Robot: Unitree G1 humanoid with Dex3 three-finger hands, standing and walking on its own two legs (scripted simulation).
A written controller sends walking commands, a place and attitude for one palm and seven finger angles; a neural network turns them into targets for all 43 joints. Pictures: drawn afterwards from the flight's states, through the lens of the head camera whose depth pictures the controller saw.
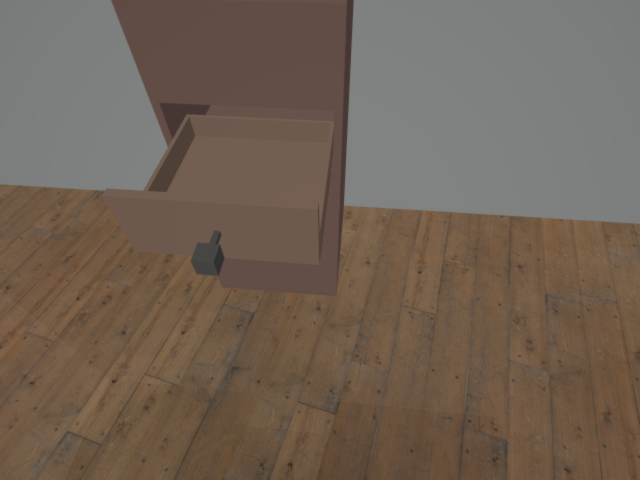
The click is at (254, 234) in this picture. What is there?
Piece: drawer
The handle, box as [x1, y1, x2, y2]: [191, 231, 223, 275]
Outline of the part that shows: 219,231 213,232 209,243 197,243 191,258 191,262 196,273 218,275 223,260 223,255 220,246 217,243 220,236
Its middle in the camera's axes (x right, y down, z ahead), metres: -0.20 +0.02 +0.71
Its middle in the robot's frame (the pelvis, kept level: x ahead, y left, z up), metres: +0.50 +0.23 -0.09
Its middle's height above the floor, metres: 0.69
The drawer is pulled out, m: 0.30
